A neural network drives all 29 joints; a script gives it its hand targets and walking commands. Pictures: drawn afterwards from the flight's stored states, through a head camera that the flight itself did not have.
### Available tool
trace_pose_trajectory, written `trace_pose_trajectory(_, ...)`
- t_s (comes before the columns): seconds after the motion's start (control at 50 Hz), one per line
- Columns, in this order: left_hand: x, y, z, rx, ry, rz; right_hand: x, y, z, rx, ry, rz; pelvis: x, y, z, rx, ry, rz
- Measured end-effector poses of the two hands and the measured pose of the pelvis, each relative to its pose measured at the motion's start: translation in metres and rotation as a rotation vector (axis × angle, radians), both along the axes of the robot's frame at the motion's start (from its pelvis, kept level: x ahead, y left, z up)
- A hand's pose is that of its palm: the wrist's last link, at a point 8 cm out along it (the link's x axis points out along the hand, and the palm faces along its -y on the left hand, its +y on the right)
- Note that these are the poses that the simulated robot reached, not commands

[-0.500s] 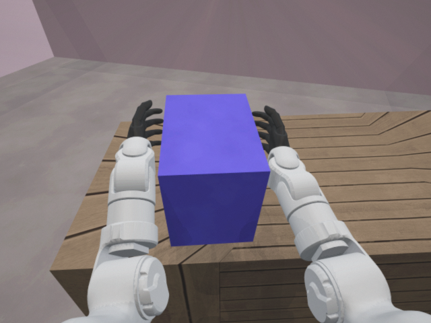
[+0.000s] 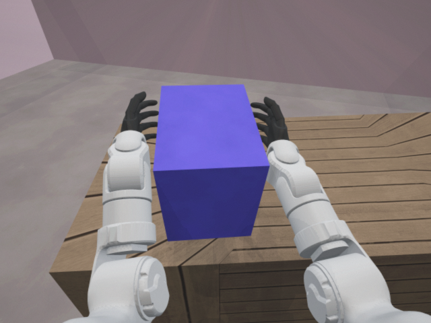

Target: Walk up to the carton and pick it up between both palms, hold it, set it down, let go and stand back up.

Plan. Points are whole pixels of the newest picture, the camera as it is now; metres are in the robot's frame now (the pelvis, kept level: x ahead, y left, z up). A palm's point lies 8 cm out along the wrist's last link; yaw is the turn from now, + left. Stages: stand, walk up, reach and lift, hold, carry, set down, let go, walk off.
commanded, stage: hold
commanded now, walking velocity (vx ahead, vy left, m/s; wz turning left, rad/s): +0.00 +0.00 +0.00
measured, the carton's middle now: (206, 161) +0.38 +0.02 +0.16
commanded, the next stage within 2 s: none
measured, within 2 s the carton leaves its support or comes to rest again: neither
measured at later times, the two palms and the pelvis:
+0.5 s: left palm (136, 139) +0.37 +0.14 +0.23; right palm (278, 145) +0.36 -0.11 +0.21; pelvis +0.00 +0.00 +0.00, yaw +0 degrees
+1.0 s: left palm (133, 141) +0.37 +0.14 +0.23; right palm (277, 146) +0.36 -0.11 +0.21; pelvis +0.00 +0.00 +0.00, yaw +0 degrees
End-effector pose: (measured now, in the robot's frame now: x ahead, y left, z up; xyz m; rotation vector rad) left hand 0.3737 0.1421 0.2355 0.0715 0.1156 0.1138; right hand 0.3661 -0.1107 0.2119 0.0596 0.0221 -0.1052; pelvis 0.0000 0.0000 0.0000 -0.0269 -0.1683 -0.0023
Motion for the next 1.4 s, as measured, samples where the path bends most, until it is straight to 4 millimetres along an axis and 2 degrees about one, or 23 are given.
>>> trace_pose_trajectory(0.18,-0.005,-0.004,-0.008,0.0,0.04,-0.012,-0.008,-0.003,-0.009,0.006,0.038,-0.007,-0.004,0.0,0.0,0.0,-0.018,0.001)
trace_pose_trajectory(0.4,-0.003,-0.003,-0.004,-0.001,0.019,-0.014,-0.006,-0.003,-0.004,0.009,0.011,-0.009,-0.003,0.0,0.0,0.0,-0.016,0.001)
trace_pose_trajectory(0.64,0.001,-0.003,-0.013,0.001,0.048,-0.015,-0.001,-0.003,-0.012,0.008,0.037,-0.008,-0.001,0.0,0.0,0.0,-0.014,0.001)
trace_pose_trajectory(0.8,0.0,-0.001,-0.002,-0.003,0.006,-0.011,-0.001,-0.001,-0.002,0.017,-0.007,-0.007,0.0,0.0,0.0,0.0,-0.013,0.001)
trace_pose_trajectory(1.08,-0.009,0.0,-0.006,-0.005,0.024,-0.013,-0.01,-0.001,-0.005,0.013,0.007,-0.004,-0.004,0.0,-0.001,0.0,-0.027,0.001)
trace_pose_trajectory(1.4,-0.006,-0.001,-0.008,-0.004,0.027,-0.015,-0.007,-0.002,-0.006,0.026,0.004,-0.007,-0.002,0.0,0.0,0.0,-0.025,0.001)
